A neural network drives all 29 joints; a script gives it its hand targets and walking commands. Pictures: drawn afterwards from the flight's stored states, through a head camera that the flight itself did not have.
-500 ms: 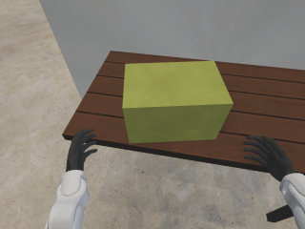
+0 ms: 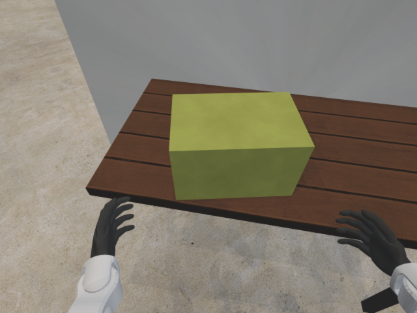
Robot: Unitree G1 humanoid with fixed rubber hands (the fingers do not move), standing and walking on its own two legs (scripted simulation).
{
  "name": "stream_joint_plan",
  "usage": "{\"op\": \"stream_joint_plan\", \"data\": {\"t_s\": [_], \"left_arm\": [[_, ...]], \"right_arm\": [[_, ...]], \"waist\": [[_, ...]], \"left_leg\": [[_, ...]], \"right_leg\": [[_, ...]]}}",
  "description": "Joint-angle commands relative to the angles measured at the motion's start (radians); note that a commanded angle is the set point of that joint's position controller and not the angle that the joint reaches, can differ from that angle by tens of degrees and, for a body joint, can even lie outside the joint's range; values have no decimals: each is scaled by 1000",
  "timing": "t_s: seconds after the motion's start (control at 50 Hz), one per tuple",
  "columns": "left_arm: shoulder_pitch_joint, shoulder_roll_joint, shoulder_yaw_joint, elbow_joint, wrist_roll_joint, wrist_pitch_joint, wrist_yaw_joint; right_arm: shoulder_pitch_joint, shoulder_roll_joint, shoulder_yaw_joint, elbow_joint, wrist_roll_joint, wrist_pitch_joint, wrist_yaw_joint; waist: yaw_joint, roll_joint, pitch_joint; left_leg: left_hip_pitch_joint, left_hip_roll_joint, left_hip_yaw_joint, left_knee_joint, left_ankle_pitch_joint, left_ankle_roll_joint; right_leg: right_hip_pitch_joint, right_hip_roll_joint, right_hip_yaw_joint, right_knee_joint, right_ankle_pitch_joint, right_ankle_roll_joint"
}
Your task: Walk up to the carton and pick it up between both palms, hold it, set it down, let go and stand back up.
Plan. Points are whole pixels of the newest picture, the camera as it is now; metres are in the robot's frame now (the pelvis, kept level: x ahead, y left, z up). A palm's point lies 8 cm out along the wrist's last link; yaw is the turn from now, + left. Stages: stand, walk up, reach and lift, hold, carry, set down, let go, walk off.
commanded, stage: set down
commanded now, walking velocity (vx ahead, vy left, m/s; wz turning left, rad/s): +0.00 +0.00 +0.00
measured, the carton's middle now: (232, 145) +0.50 +0.00 +0.02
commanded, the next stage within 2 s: let go in 1.86 s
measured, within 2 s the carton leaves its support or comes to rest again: neither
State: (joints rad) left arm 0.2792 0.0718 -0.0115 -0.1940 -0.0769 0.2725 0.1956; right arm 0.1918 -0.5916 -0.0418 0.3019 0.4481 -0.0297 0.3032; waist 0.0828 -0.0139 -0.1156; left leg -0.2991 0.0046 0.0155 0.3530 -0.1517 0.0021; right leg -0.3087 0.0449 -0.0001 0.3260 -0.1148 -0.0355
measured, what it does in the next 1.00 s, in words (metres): stands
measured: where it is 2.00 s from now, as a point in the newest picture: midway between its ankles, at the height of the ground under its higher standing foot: outside the picture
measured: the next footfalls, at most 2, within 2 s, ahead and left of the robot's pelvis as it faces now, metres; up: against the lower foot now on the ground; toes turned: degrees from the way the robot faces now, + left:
none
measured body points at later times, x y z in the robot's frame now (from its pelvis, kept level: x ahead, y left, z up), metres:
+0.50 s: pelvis +0.01 +0.00 +0.00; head +0.03 +0.01 +0.45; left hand +0.21 +0.22 +0.01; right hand +0.23 -0.26 -0.01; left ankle +0.01 +0.12 -0.75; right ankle +0.03 -0.09 -0.75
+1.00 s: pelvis +0.02 +0.00 +0.00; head +0.05 +0.01 +0.45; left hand +0.18 +0.23 -0.04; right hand +0.21 -0.24 -0.05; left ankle +0.01 +0.12 -0.75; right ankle +0.03 -0.09 -0.75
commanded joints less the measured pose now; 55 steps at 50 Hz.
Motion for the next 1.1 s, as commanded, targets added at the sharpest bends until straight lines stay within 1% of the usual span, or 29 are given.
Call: {"op": "stream_joint_plan", "data": {"t_s": [0.0, 0.08, 0.1, 0.12, 0.14, 0.22, 0.24, 0.3, 0.36, 0.4, 0.44, 0.46, 0.5, 0.52, 0.54, 0.56, 0.6, 0.62, 0.64, 0.66, 0.74, 0.78, 0.8, 0.82, 0.86, 0.88, 0.94, 0.98, 1.08], "left_arm": [[-5, 63, 2, -158, 31, -36, -11], [20, 87, 6, -221, 35, -53, -10], [37, 99, 20, -150, 34, -53, -22], [28, 91, 26, -218, 32, -72, -9], [38, 82, 25, -128, 40, -62, -21], [81, 72, 18, -19, 60, -55, -49], [72, 110, 21, -61, 34, -68, -51], [83, 103, 40, -67, 56, -79, -47], [71, 119, 44, -41, 58, -89, -46], [109, 118, 61, 19, 66, -92, -59], [89, 118, 59, 129, 66, -87, -84], [93, 117, 64, 29, 72, -107, -71], [70, 145, 71, 59, 52, -121, -80], [95, 139, 47, 29, 46, -129, -74], [101, 138, 47, 67, 43, -135, -84], [95, 158, 57, 69, 39, -139, -88], [90, 145, 73, 146, 63, -140, -91], [65, 150, 51, 141, 59, -137, -88], [38, 156, 68, 103, 39, -152, -82], [34, 156, 47, 101, 29, -153, -80], [8, 174, 50, 244, 25, -135, -105], [-38, 191, 49, 160, 17, -146, -85], [-35, 195, 50, 270, 19, -129, -102], [-14, 181, 27, 214, 17, -134, -90], [-27, 184, 39, 251, 2, -137, -106], [-14, 190, 42, 233, 13, -148, -103], [10, 214, 31, 267, 5, -160, -109], [-12, 205, 52, 218, 0, -180, -103], [40, 226, 85, 367, 46, -181, -135]], "right_arm": [[-25, -206, -192, -112, -37, -18, -10], [-16, -221, -204, -180, -32, -46, -19], [5, -183, -189, -173, -51, -43, -32], [10, -194, -192, -196, -35, -53, -22], [15, -183, -191, -126, -54, -42, -32], [76, -131, -164, -64, -78, -38, -44], [44, -136, -181, -167, -86, -59, -55], [54, -136, -171, -120, -84, -65, -57], [74, -112, -172, -98, -100, -75, -64], [126, -75, -140, -63, -117, -73, -82], [99, -44, -119, -18, -139, -67, -91], [101, -64, -115, -89, -119, -82, -83], [104, -35, -123, -69, -134, -91, -97], [124, -40, -127, -39, -142, -87, -97], [142, -37, -125, -27, -152, -93, -106], [129, -14, -116, -65, -152, -103, -111], [127, 5, -91, -2, -157, -95, -115], [88, 8, -107, -12, -169, -97, -109], [88, 21, -108, -62, -169, -105, -113], [80, 27, -115, -64, -177, -111, -117], [81, 90, -77, 21, -226, -77, -133], [43, 72, -106, -9, -231, -83, -131], [60, 133, -86, 55, -249, -74, -144], [52, 86, -105, 16, -241, -76, -134], [65, 127, -97, 38, -258, -87, -152], [81, 124, -81, 49, -252, -85, -149], [80, 130, -80, 53, -273, -107, -162], [70, 127, -80, 4, -256, -133, -164], [141, 194, -17, 170, -283, -148, -195]], "waist": [[-136, -133, -5], [-125, -105, -83], [-126, -127, -68], [-118, -94, -61], [-134, -128, -33], [-120, -94, 13], [-113, -118, -60], [-91, -95, -47], [-98, -70, -43], [-89, -90, -35], [-99, -123, 7], [-79, -76, -19], [-92, -117, -28], [-90, -80, -25], [-110, -87, -61], [-96, -100, -59], [-72, -72, -15], [-85, -60, -10], [-67, -84, -12], [-80, -80, -30], [-86, -112, 68], [-69, -42, 22], [-87, -51, 82], [-63, -24, 46], [-87, -90, 42], [-78, -46, 36], [-85, -68, 20], [-64, -48, -18], [-64, -47, 20]], "left_leg": [[167, 37, -55, -64, -82, -16], [196, 23, -37, -50, 34, -15], [179, 17, -33, -52, 10, -11], [154, 19, -31, -52, 44, -18], [165, 26, -40, -50, 19, -19], [195, 23, -27, -62, 38, -20], [190, 12, -15, -52, 70, -13], [203, 19, -22, -57, 97, -24], [179, 17, -19, -56, 94, -20], [190, 6, -2, -53, 130, -21], [169, -1, -7, -51, 85, -14], [185, 6, -8, -59, 132, -22], [164, 1, -4, -45, 112, -16], [184, 2, -3, -48, 153, -22], [186, -1, -3, -36, 144, -20], [160, -6, 7, -34, 140, -15], [162, 1, -5, -41, 118, -22], [144, 8, -14, -49, 87, -23], [140, 4, -7, -51, 59, -15], [134, 1, -4, -50, 46, -18], [113, 5, 0, -64, -37, -4], [129, 9, 1, -66, -34, -13], [101, 1, -2, -64, -66, -3], [158, 19, -3, -66, -4, -13], [136, 7, 4, -49, -13, -5], [126, 6, 8, -50, 14, -8], [127, 7, 3, -37, 53, -12], [129, 5, 9, -34, 87, -16], [138, -13, 31, -24, 105, -19]], "right_leg": [[127, -76, 126, -93, -135, -30], [180, -64, 118, -82, -42, -26], [196, -75, 126, -92, -62, -20], [208, -70, 130, -72, -39, -24], [181, -77, 132, -84, -46, -22], [196, -71, 105, -96, 20, -27], [221, -67, 102, -89, 45, -11], [215, -55, 87, -85, 54, -12], [229, -62, 99, -79, 49, -19], [268, -55, 85, -64, 135, -11], [233, -64, 98, -86, 79, -2], [250, -49, 68, -69, 127, -12], [262, -62, 93, -78, 124, -7], [245, -46, 71, -58, 168, -13], [280, -54, 85, -56, 193, -6], [289, -59, 84, -52, 194, -3], [269, -60, 86, -71, 139, -11], [245, -62, 90, -71, 87, -14], [245, -67, 93, -80, 41, -6], [251, -66, 85, -77, 40, -9], [209, -82, 106, -102, -83, -2], [192, -78, 89, -84, -116, -7], [210, -88, 111, -91, -130, -5], [159, -69, 64, -82, -78, -10], [209, -71, 77, -73, -55, -3], [217, -74, 78, -67, -20, -9], [233, -62, 62, -58, 55, -2], [254, -61, 56, -47, 75, 4], [290, -74, 74, -50, 139, 8]]}}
